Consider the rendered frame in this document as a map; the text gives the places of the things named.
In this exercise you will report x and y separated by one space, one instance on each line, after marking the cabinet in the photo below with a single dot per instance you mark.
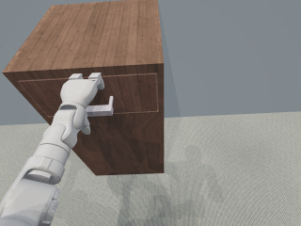
111 38

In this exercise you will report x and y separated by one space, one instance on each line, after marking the drawer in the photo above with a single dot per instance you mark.
134 92

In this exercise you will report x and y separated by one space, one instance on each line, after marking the robot left upper arm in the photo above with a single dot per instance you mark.
31 203

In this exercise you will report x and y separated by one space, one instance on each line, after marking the handle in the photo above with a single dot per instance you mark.
101 110

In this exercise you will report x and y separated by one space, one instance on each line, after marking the robot left forearm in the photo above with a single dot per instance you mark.
48 161

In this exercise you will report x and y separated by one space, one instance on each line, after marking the robot left hand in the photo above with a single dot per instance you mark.
82 91

